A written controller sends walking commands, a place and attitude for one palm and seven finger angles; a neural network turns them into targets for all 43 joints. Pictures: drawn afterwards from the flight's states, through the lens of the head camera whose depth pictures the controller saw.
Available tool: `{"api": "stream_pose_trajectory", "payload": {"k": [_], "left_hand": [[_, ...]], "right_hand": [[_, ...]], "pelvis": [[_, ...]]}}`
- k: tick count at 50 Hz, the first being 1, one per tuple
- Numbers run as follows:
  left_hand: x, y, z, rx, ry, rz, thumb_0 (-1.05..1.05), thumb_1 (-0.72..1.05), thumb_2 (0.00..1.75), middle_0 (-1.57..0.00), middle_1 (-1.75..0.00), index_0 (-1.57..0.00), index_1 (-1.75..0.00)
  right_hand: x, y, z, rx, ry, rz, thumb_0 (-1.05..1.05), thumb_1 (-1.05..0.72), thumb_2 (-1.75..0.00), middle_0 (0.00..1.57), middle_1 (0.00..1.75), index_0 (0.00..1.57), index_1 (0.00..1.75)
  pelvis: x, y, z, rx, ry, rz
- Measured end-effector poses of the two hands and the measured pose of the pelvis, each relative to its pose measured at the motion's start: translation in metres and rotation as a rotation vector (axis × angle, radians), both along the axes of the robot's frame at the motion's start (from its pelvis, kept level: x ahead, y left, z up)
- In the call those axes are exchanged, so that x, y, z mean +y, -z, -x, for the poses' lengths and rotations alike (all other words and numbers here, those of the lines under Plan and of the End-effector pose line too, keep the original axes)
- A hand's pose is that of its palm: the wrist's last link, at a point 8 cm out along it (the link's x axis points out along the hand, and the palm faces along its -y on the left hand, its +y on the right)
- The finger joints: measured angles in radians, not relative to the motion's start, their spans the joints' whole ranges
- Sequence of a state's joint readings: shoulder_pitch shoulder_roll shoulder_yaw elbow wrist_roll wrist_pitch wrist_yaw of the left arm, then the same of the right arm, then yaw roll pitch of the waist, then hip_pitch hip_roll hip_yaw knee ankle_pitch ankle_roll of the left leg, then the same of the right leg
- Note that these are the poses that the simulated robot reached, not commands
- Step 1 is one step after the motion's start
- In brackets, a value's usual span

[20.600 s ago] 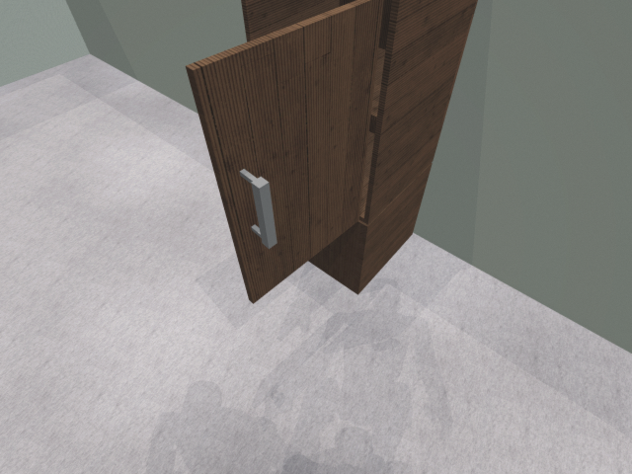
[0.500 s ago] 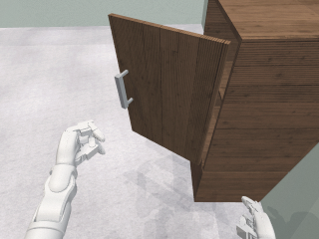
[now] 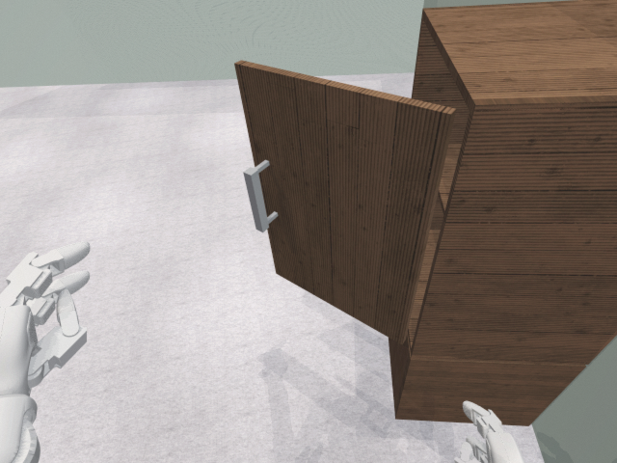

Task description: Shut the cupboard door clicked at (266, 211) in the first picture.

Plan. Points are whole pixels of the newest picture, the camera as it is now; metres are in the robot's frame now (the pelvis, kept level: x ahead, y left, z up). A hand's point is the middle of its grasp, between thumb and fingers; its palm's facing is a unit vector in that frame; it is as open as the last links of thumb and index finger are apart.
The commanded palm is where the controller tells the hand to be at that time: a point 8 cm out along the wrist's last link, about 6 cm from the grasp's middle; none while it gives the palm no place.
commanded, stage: draw the hand back to the body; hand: left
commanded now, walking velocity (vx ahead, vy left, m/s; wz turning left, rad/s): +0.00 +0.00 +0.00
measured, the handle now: (263, 196) +0.65 +0.19 -0.03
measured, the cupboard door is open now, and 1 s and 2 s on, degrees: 58 58 58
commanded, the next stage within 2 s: step back with the hand held close in 0.38 s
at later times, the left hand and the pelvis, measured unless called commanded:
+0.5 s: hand (71, 344) +0.18 +0.26 +0.16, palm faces +0.44 -0.80 -0.41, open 7.4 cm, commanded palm +0.13 +0.30 +0.17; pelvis -0.01 +0.00 +0.00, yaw -1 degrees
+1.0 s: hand (32, 358) +0.16 +0.29 +0.15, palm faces +0.37 -0.78 -0.50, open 7.4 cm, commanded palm +0.10 +0.33 +0.17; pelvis -0.05 +0.04 -0.01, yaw -2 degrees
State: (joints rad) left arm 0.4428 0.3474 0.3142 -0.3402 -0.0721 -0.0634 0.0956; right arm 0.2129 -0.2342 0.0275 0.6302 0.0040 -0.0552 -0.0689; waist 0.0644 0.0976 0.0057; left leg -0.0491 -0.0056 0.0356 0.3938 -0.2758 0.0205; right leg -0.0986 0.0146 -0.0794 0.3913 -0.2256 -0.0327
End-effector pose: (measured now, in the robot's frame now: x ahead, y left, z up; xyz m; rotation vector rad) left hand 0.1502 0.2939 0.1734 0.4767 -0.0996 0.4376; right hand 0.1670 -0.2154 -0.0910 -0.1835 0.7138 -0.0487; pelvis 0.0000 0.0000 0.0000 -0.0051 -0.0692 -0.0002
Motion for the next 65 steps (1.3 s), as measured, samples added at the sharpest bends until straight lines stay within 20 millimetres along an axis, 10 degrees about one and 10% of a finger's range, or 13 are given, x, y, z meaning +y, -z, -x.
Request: {"api": "stream_pose_trajectory", "payload": {"k": [43, 65], "left_hand": [[0.026, -0.003, 0.005, -0.010, 0.092, -0.121, 0.02, 0.88, 0.90, -0.22, -0.30, -0.22, -0.30], [0.033, 0.001, 0.089, -0.190, 0.035, -0.142, 0.02, 0.88, 0.90, -0.21, -0.30, -0.21, -0.30]], "right_hand": [[-0.015, -0.005, 0.043, 0.053, 0.166, 0.088, 0.01, -0.90, -0.90, 0.21, 0.30, 0.20, 0.30], [0.004, 0.005, 0.106, 0.012, 0.079, 0.095, 0.01, -0.90, -0.90, 0.21, 0.30, 0.20, 0.30]], "pelvis": [[0.027, 0.007, 0.028, 0.089, 0.027, 0.000], [0.024, 0.027, 0.092, 0.049, -0.008, 0.012]]}}
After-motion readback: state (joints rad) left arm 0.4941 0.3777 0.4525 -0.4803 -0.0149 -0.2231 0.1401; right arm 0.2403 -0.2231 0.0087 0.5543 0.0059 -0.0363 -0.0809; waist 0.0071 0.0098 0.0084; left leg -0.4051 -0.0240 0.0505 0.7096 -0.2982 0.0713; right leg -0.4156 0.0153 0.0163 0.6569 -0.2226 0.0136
